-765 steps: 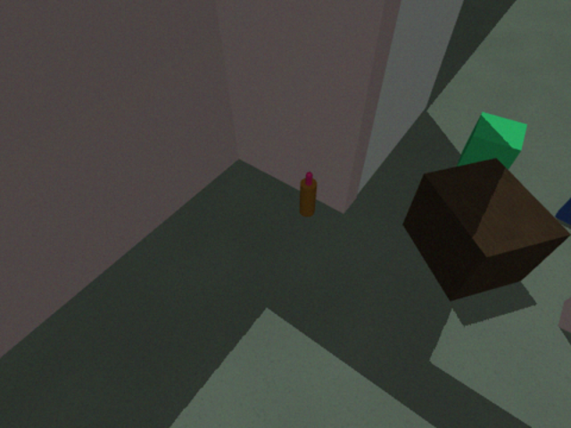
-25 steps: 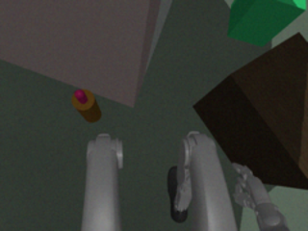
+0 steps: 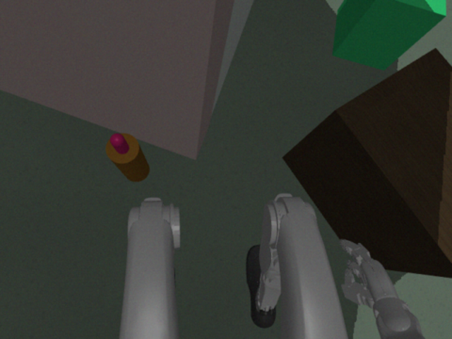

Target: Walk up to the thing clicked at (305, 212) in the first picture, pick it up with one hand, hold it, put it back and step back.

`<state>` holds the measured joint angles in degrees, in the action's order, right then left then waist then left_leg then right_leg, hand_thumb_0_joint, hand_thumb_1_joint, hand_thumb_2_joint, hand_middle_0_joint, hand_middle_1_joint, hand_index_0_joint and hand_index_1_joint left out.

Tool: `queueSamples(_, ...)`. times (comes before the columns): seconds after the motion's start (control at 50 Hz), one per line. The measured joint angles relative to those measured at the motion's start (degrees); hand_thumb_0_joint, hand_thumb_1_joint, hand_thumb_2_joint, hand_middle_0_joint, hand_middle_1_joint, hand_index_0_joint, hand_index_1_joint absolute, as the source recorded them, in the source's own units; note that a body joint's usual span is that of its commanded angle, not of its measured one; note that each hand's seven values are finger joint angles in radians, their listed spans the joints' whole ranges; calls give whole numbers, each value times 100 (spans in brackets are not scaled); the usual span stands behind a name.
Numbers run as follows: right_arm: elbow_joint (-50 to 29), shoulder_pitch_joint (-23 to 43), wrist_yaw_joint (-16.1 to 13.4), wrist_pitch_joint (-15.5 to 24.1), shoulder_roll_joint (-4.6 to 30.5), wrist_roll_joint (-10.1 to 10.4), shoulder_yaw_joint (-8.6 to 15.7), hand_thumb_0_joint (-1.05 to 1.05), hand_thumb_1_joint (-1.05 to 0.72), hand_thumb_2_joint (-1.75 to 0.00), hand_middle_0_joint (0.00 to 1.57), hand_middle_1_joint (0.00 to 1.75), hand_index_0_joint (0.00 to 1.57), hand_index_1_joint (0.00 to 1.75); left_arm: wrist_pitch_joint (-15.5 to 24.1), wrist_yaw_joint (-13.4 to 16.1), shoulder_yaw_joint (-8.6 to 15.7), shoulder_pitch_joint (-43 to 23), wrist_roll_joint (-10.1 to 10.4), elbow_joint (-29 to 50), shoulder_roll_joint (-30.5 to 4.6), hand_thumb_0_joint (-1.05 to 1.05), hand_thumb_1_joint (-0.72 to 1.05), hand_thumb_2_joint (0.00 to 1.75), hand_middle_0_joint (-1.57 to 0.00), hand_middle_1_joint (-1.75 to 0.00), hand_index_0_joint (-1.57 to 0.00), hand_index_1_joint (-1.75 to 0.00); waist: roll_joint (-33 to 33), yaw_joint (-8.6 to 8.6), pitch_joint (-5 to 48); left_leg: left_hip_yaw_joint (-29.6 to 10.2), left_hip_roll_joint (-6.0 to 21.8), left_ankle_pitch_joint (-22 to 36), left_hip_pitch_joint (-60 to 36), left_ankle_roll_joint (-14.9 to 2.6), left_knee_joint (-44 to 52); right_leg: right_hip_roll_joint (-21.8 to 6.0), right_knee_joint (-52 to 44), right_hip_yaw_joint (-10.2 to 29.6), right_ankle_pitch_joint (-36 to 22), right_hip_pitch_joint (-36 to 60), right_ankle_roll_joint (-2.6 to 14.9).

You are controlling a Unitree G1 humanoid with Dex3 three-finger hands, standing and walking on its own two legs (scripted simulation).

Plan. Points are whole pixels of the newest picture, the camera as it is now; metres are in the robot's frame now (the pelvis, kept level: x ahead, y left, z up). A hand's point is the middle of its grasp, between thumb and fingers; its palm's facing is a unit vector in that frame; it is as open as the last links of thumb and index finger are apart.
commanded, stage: go down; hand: left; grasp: from the side
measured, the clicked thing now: (128, 156) +0.45 +0.22 -0.26
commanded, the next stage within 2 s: approach in 1.18 s
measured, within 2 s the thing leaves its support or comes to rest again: neither
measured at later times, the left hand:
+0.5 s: hand out of the picture +0.37 +0.40 +0.03, palm faces +0.17 -0.98 -0.07, open 17.5 cm
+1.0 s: hand out of the picture +0.37 +0.40 +0.03, palm faces +0.17 -0.98 -0.09, open 17.5 cm
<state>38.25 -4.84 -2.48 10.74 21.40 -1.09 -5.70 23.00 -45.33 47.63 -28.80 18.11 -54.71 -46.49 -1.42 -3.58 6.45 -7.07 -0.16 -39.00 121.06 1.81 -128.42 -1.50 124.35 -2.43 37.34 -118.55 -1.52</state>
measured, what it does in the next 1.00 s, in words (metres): stands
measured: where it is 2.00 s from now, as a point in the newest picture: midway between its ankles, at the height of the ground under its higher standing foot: (212, 305)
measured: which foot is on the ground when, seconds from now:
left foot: down 0.00-1.00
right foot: down 0.00-1.00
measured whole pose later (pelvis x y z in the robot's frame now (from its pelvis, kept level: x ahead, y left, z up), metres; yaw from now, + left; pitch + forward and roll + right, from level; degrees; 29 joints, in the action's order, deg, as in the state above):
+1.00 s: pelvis +0.00 +0.00 +0.00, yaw +0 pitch +32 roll -6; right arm 38.2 -4.3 -2.5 10.4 21.2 -1.2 -5.5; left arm 23.6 -44.1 47.2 -28.1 17.3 -53.7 -45.7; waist -1.3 -3.8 6.5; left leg -7.1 -0.2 -39.4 120.9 1.8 -128.3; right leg -1.4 124.2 -2.4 37.7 -118.4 -1.6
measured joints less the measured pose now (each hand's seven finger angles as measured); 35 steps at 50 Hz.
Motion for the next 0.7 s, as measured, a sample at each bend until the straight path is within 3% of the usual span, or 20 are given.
queueSamples(0.38, 38, 67, -6, -3, 11, -43, 15, 0, -90, -90, 21, 30, 20, 30, 26, 18, -4, 3, -68, 182, 127, -1, -60, 5, -6, -13, -8, -11, -19, -7, -55, -19, -25, -47, 54, -6, -86, -13, 66, -11, 59, -21, -17)
queueSamples(0.7, 27, 23, -1, 13, -13, -17, 18, 0, -90, -89, 21, 30, 20, 30, 75, 62, -7, 96, 34, 92, 137, -1, -60, 5, -5, -14, -9, -12, -1, 56, -12, 17, 0, -28, -2, -5, 6, 5, 6, 19, 30, -8, -15)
